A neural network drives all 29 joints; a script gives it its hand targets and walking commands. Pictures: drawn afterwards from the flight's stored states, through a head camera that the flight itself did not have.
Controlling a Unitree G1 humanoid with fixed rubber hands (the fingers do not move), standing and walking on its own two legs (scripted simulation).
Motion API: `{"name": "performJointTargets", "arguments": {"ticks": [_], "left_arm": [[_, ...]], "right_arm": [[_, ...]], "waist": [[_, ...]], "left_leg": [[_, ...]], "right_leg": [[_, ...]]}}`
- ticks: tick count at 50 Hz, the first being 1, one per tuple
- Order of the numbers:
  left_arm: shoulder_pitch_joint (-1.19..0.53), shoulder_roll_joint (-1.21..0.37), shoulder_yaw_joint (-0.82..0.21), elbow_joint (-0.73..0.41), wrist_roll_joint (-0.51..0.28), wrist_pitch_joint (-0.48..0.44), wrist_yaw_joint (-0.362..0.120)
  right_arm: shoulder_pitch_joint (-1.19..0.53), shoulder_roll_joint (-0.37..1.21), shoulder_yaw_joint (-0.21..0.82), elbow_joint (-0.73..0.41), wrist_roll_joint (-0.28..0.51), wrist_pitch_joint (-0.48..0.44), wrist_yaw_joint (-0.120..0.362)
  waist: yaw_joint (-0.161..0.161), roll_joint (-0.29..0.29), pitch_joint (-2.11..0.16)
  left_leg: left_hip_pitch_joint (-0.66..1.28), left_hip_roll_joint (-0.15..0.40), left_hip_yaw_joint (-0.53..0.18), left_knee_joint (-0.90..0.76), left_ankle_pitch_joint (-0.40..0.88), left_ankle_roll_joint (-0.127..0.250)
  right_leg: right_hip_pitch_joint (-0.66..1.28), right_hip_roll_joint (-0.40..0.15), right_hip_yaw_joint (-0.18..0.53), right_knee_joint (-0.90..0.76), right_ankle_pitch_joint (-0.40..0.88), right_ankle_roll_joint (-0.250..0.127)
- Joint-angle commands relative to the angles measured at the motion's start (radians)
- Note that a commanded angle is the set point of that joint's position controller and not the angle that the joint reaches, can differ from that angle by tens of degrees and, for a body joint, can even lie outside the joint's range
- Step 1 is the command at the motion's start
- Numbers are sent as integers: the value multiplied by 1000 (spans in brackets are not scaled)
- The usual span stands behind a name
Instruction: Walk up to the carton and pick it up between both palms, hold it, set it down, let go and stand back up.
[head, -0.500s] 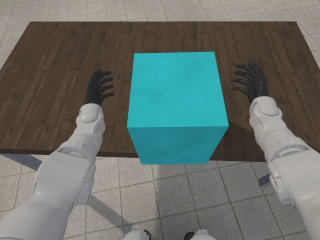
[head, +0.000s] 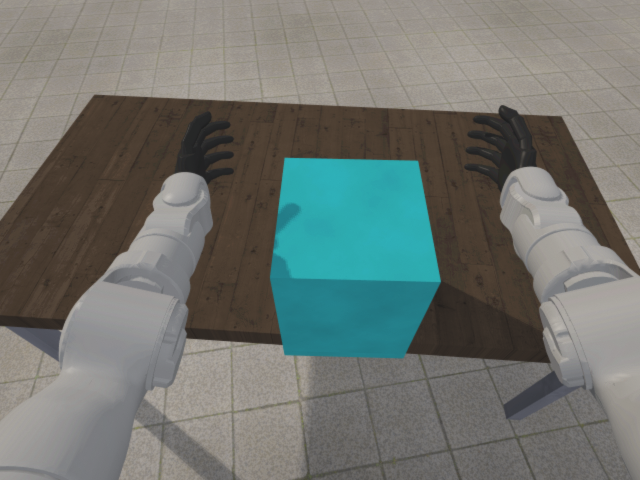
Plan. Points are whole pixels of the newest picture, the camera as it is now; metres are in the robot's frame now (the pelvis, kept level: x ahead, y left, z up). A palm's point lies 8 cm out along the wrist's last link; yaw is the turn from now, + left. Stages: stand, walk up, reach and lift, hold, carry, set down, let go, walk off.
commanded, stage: set down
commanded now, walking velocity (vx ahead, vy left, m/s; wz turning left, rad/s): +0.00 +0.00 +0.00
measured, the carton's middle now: (347, 263) +0.45 +0.01 -0.05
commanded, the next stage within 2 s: none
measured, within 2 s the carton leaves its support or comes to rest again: neither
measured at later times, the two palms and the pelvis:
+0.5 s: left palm (181, 145) +0.45 +0.21 +0.17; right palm (534, 149) +0.47 -0.20 +0.18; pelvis +0.01 +0.00 +0.02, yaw +0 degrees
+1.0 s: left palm (186, 234) +0.39 +0.21 +0.09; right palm (519, 244) +0.39 -0.20 +0.09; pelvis +0.01 +0.00 +0.02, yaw +0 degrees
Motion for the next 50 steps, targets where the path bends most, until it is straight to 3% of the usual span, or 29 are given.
{"name": "performJointTargets", "arguments": {"ticks": [1, 14, 22, 29, 35, 40, 45, 50], "left_arm": [[-474, 124, 0, -196, -1, -14, 3], [-486, 184, 58, -409, 12, 182, 20], [-315, 182, 124, -484, 80, 280, -9], [-112, 129, 174, -572, 160, 194, -41], [-85, 112, 169, -757, 142, 128, -25], [25, 98, 178, -864, 139, 147, -22], [167, 67, 198, -861, 171, 154, -33], [277, 27, 208, -810, 204, 106, -39]], "right_arm": [[-471, -167, -18, -149, 12, -17, 9], [-534, -217, -53, -311, 10, 107, -9], [-405, -178, -32, -353, 12, 175, -39], [-187, -112, -43, -433, -29, 97, -44], [-138, -124, -120, -599, -83, 17, -43], [-48, -119, -147, -683, -113, 0, -44], [77, -85, -130, -681, -120, -12, -35], [186, -43, -110, -650, -129, -46, -20]], "waist": [[-3, 46, -574], [2, 21, -615], [11, -12, -457], [8, 0, -335], [-19, 53, -427], [-29, 46, -453], [-16, 11, -350], [0, -5, -233]], "left_leg": [[347, -45, 18, -25, 303, -27], [464, -53, 13, -81, 360, -17], [502, -64, 17, -144, 374, 2], [522, -72, 30, -182, 362, 6], [584, -71, 30, -145, 386, -16], [634, -70, 22, -125, 418, -14], [624, -73, 23, -148, 387, 4], [594, -77, 28, -178, 338, 14]], "right_leg": [[280, 13, 10, -53, 322, 54], [388, 25, 13, -106, 429, 67], [512, 21, 33, -158, 437, 80], [578, 14, 43, -190, 382, 70], [522, 24, 28, -183, 376, 61], [510, 32, 21, -178, 387, 62], [541, 26, 31, -184, 348, 66], [557, 17, 46, -197, 296, 60]]}}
